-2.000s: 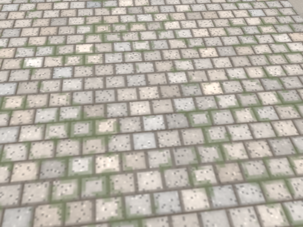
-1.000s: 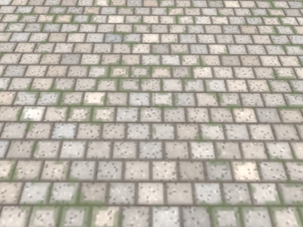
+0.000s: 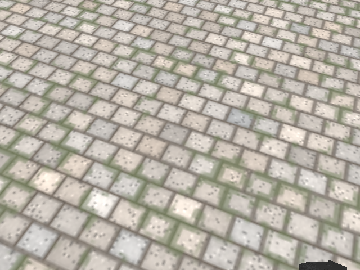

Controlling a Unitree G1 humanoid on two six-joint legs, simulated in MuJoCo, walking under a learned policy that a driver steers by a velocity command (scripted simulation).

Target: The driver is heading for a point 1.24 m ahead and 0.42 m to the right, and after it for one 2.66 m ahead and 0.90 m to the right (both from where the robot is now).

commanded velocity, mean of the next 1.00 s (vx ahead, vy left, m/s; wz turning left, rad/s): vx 0.26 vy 0.00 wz -0.29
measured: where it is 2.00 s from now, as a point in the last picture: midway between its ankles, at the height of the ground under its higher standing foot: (263, 238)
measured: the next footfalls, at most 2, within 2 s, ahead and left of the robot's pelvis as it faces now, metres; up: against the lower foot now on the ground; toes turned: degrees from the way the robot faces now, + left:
right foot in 0.48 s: +0.37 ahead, -0.08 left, +0.00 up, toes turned -7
left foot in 1.00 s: +0.35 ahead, +0.10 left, +0.00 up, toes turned -25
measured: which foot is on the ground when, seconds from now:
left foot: down 0.00-0.48, up 0.50-0.98, down 1.00-1.00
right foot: up 0.00-0.46, down 0.48-0.98, up 1.00-1.00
